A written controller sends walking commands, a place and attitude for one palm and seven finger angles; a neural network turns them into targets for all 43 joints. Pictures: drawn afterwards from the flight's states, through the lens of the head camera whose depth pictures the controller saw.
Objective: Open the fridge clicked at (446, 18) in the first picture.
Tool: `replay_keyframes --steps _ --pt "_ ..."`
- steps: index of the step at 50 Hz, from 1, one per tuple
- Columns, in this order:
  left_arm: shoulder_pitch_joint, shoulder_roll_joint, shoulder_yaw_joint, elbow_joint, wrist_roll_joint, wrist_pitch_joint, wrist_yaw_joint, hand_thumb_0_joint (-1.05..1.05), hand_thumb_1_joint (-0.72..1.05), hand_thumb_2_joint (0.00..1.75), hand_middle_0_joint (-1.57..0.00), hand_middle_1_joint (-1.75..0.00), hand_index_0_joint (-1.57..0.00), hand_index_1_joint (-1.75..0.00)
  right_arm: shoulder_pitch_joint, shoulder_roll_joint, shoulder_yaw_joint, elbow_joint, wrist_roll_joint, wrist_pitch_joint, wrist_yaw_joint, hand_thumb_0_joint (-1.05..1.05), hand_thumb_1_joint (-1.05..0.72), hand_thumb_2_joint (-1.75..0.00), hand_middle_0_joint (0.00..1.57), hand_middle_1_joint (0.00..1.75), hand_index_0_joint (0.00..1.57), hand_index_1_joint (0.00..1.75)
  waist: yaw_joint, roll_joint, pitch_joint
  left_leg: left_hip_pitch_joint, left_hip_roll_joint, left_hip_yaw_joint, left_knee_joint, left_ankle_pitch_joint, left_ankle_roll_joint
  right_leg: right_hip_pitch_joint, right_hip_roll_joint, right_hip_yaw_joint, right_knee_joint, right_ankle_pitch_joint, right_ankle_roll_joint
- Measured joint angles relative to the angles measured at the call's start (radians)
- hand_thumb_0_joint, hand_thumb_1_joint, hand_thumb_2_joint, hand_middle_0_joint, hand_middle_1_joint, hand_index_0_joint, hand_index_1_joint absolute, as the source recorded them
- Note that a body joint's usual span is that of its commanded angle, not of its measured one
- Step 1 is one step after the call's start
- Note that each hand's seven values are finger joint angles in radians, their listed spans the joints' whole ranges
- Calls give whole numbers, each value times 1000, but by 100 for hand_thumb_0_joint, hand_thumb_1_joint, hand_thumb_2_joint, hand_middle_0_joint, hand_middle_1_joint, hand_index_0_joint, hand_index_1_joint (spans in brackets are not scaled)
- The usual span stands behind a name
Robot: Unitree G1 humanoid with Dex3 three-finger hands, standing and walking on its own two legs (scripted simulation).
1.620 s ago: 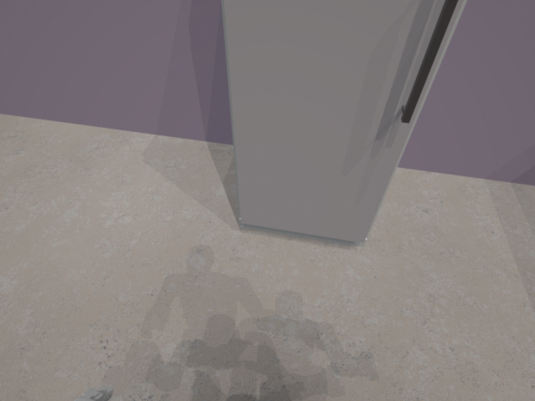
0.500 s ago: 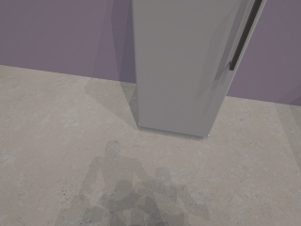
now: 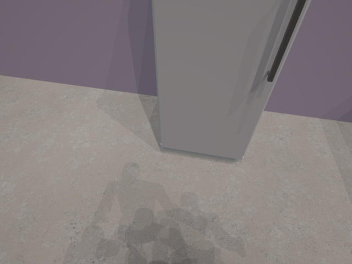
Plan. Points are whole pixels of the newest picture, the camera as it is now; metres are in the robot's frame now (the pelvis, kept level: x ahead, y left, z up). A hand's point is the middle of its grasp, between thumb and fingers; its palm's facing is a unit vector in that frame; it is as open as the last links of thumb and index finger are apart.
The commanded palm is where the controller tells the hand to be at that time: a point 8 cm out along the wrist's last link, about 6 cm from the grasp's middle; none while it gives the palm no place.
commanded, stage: turn to face it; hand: right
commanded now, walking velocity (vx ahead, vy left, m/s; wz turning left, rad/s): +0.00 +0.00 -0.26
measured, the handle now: (289, 25) +0.85 -0.35 +0.18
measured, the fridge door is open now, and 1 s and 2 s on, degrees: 0 0 0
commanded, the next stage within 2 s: take the last steps up to it in 0.18 s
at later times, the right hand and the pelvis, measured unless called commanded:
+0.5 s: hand out of the picture +0.00 -0.23 -0.19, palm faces +0.15 +0.97 -0.18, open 7.4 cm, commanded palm none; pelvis +0.01 -0.03 -0.01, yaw -8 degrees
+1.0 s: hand (286, 263) +0.19 -0.29 -0.19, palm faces +0.13 +0.99 -0.11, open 7.4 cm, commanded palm none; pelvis +0.14 -0.12 -0.01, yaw -8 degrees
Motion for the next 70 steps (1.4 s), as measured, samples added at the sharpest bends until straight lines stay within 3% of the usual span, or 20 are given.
replay_keyframes --steps 9,18,23,26,28,30,32,35,41,46,51,55,57,58,60,62,65,68,70 --pt "11 -15 3 -21 2 18 2 1 91 90 -20 -30 -20 -30 -10 18 -5 -30 1 14 -13 1 -90 -90 20 30 20 30 4 0 4 -28 12 27 53 -30 -4 -41 12 27 56 -19 0" --pt "61 -99 -3 -44 7 42 -4 1 91 90 -20 -30 -20 -30 40 93 -1 -54 -1 32 -18 1 -90 -90 20 30 20 30 2 -1 -1 -67 25 61 122 -67 -10 -114 24 56 167 -65 -8" --pt "136 -133 14 -46 12 52 -17 1 91 90 -20 -30 -20 -30 108 123 -18 -64 -14 19 -8 1 -90 -90 20 30 21 30 -5 11 -18 -44 50 106 124 -93 -21 -194 -13 -21 375 -218 -9" --pt "181 -143 24 -53 10 38 -24 1 91 90 -20 -30 -20 -30 154 124 -32 -52 -17 11 -5 1 -90 -90 20 30 21 30 -6 32 -23 -30 85 125 147 -123 -44 -163 -33 -76 295 -199 -9" --pt "206 -146 31 -60 15 15 -18 1 91 90 -20 -30 -20 -30 179 123 -41 -39 -14 23 -4 1 -90 -90 20 30 21 30 -4 43 -25 -68 108 116 257 -218 -37 -154 -18 -92 266 -141 -36" --pt "227 -154 33 -60 17 -4 -5 1 91 90 -20 -30 -20 -30 194 125 -46 -19 -15 41 -5 1 -90 -90 20 30 20 30 -2 42 -26 -156 90 80 468 -286 -15 -138 -8 -109 262 -146 -69" --pt "254 -169 30 -54 16 -18 6 1 91 90 -20 -30 -20 -30 199 124 -50 -4 -19 41 0 1 -91 -90 20 30 20 30 9 39 -28 -241 77 73 639 -244 -3 -97 3 -113 199 -134 -87" --pt "298 -195 21 -28 11 -38 18 1 91 90 -20 -30 -20 -30 189 125 -55 -1 -21 27 7 1 -91 -90 20 30 20 29 17 38 -27 -329 79 82 723 -134 -12 -20 23 -110 74 -89 -96" --pt "365 -246 11 31 1 -59 34 1 91 90 -20 -30 -20 -30 137 148 -61 -17 -18 21 7 1 -91 -90 19 30 20 29 19 33 -15 -435 90 75 712 -11 -36 102 54 -103 -73 -64 -110" --pt "396 -277 9 62 3 -67 43 1 91 90 -20 -30 -20 -30 85 173 -63 -20 -14 27 9 1 -91 -90 19 30 20 29 33 32 -5 -465 90 87 633 27 -34 185 67 -106 -113 -99 -112" --pt "418 -289 7 75 11 -74 50 1 91 90 -20 -30 -20 -30 18 191 -60 -31 -10 23 12 1 -91 -90 19 30 20 29 58 22 13 -433 65 121 468 25 -2 259 65 -109 -119 -162 -104" --pt "427 -285 11 90 11 -65 51 1 91 90 -20 -30 -20 -30 -27 206 -53 -60 -10 1 8 1 -91 -90 19 30 20 29 64 0 33 -347 5 159 330 -29 50 292 42 -114 -43 -250 -87" --pt "438 -286 16 99 5 -55 48 1 91 90 -20 -30 -20 -30 -24 206 -52 -78 -13 -23 6 1 -91 -90 20 30 20 29 54 6 31 -259 -16 172 251 -5 85 252 33 -121 127 -296 -68" --pt "440 -287 20 101 -2 -50 44 1 91 90 -21 -30 -20 -30 -19 206 -53 -85 -14 -40 4 1 -91 -90 20 30 20 29 44 14 26 -237 -13 164 242 13 114 178 28 -122 307 -274 -54" --pt "404 -271 32 93 -5 -34 36 1 91 90 -21 -30 -20 -30 0 213 -55 -93 -7 -60 -3 1 -91 -90 20 30 20 29 26 -8 34 -216 -28 173 277 -46 110 4 7 -77 693 -263 -49" --pt "353 -251 44 64 3 -19 28 1 91 90 -20 -30 -20 -30 38 212 -60 -85 -4 -62 -14 0 -91 -90 20 30 20 30 22 -17 28 -170 -40 173 247 -77 93 -148 -19 -48 891 -223 -48" --pt "264 -224 54 -4 13 -10 21 1 91 90 -20 -30 -19 -30 96 186 -77 -59 -8 -60 -38 -1 -94 -90 20 30 20 30 27 -16 8 -107 -46 165 166 -67 71 -313 -82 -37 862 -191 -30" --pt "181 -204 58 -70 14 -14 19 1 92 90 -20 -30 -19 -30 142 168 -70 -26 -13 -46 -31 -1 -94 -90 20 30 20 30 32 -12 -3 -61 -39 152 119 -73 63 -377 -132 -46 633 -136 -7" --pt "139 -180 64 -89 15 -18 17 2 94 90 -20 -30 -19 -30 163 166 -64 -11 -13 -41 -22 0 -93 -90 20 30 20 29 21 -12 -2 -34 -30 144 112 -91 50 -378 -142 -55 500 -92 1"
